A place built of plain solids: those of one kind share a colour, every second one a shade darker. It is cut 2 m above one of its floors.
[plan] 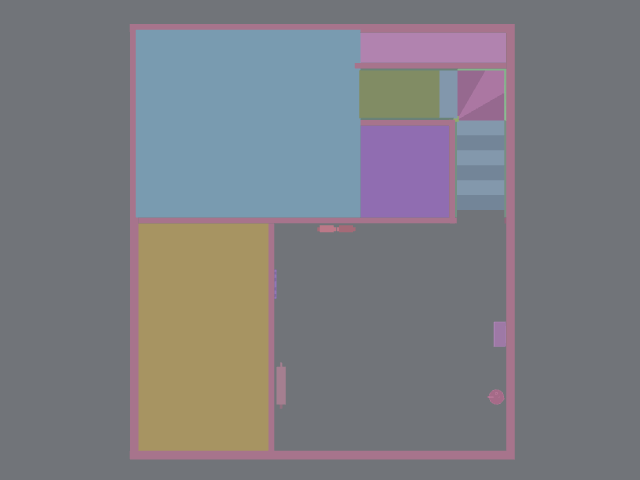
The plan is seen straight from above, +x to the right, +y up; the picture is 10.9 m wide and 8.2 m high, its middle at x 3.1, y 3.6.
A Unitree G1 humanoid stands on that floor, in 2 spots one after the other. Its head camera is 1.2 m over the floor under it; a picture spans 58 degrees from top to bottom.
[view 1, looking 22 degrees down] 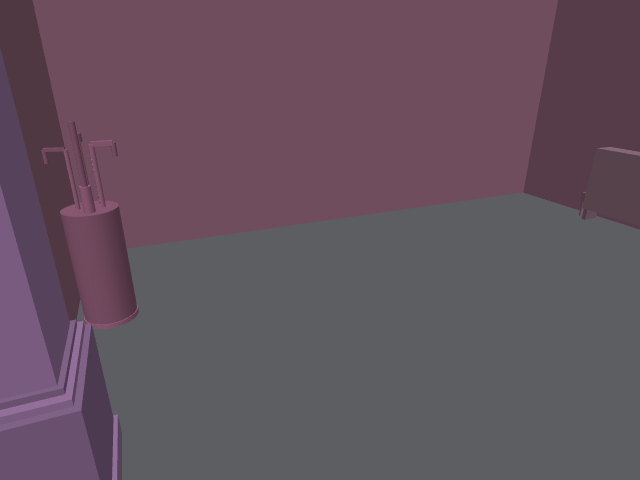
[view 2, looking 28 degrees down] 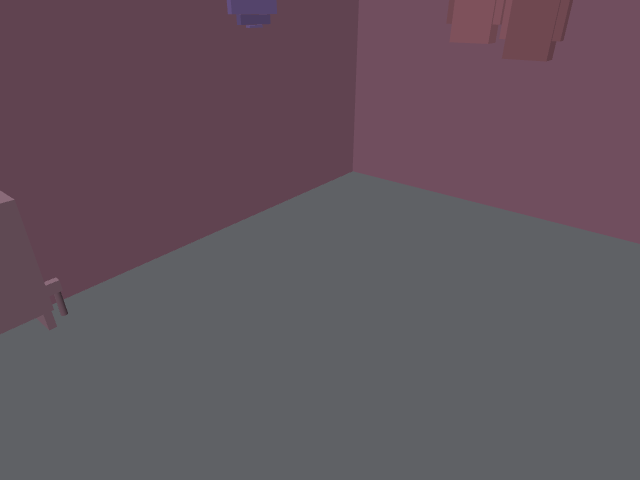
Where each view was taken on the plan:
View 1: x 5.88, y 3.11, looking -113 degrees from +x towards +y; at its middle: ground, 3.20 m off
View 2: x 4.30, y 1.00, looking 129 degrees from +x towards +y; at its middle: ground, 2.56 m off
